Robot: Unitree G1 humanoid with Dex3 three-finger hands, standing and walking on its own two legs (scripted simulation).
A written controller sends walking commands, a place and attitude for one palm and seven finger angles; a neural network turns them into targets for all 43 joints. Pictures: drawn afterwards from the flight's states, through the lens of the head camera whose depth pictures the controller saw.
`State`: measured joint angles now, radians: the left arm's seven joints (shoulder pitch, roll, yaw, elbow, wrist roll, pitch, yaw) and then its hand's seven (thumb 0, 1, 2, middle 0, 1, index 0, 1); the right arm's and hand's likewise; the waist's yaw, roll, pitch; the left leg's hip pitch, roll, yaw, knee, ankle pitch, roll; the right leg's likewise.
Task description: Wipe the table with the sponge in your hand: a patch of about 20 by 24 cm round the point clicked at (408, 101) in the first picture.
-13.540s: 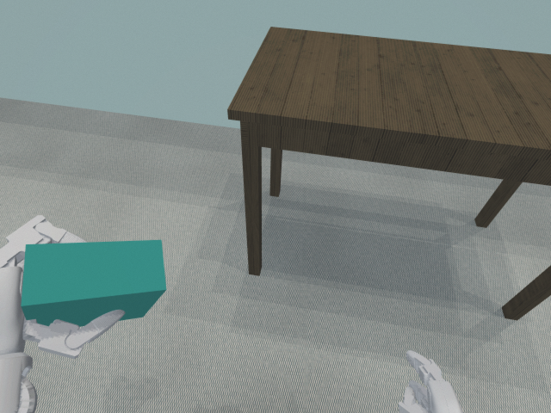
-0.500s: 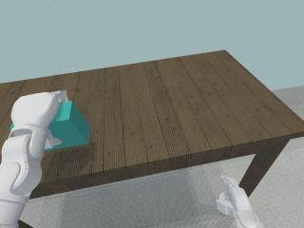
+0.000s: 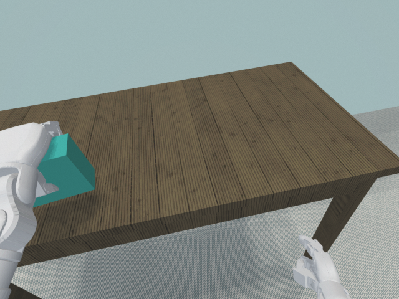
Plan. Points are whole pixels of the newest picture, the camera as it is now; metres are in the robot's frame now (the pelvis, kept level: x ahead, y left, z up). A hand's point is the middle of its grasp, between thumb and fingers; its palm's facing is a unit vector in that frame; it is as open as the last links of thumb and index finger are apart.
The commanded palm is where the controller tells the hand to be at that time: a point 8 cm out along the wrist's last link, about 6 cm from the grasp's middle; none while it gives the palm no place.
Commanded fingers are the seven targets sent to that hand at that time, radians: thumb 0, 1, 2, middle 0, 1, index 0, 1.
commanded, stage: move the sponge above the wiping area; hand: left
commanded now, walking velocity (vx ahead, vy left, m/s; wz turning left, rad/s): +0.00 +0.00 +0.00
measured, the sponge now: (53, 177) +0.27 +0.35 +0.13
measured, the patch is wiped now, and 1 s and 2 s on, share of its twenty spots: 0.05 0.05 0.05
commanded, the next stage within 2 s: lower the sponge onto the table in 1.78 s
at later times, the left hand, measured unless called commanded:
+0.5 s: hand (42, 172) +0.25 +0.34 +0.17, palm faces +0.09 -0.05 -0.99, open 9.7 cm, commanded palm +0.21 +0.30 +0.23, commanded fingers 0.00 0.10 1.30 -1.20 -1.60 -1.20 -1.60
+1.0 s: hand (50, 195) +0.23 +0.33 +0.13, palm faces -0.07 -0.09 -0.99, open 9.7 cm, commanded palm +0.21 +0.32 +0.23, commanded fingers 0.00 0.10 1.30 -1.20 -1.60 -1.20 -1.60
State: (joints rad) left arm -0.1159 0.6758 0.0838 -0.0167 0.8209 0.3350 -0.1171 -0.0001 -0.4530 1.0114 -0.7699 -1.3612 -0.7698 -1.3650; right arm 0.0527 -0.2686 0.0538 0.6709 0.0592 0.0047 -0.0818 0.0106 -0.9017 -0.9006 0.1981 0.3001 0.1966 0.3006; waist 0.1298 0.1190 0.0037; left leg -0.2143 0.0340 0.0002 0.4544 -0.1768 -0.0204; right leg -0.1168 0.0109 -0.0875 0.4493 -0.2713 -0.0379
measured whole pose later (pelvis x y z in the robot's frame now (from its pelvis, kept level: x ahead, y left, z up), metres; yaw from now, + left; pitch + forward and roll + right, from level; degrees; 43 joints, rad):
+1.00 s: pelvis -0.01 +0.01 +0.00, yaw +0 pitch -4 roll +0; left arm 0.01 0.64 0.01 -0.10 0.81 0.38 -0.23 0.00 -0.45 1.02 -0.77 -1.37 -0.77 -1.37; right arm 0.05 -0.29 0.06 0.62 0.07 0.00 -0.08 0.01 -0.90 -0.90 0.20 0.30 0.20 0.30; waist 0.12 0.14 0.00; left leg -0.24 0.02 0.00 0.47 -0.17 0.00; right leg -0.14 0.00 -0.09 0.47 -0.27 -0.02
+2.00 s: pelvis +0.00 +0.01 +0.00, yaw -1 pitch -4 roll +0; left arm 0.06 0.64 -0.05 -0.28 0.83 0.20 -0.15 0.00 -0.45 1.03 -0.77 -1.36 -0.77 -1.37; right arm 0.08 -0.25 0.06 0.62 0.04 -0.01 -0.08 0.01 -0.90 -0.90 0.20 0.30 0.20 0.30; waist 0.15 0.10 0.00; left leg -0.21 0.02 0.01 0.46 -0.19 0.00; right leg -0.11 0.00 -0.07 0.46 -0.28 -0.02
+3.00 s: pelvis +0.00 +0.02 +0.00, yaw +0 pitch -3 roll -1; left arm 0.03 0.58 0.01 -0.11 0.87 0.33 -0.10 0.00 -0.46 1.04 -0.77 -1.37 -0.77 -1.37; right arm 0.05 -0.25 0.06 0.64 0.04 0.02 -0.05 0.01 -0.90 -0.90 0.20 0.30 0.20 0.30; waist 0.14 0.10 -0.01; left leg -0.23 0.01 0.01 0.47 -0.18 0.01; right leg -0.13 -0.01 -0.07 0.45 -0.27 -0.01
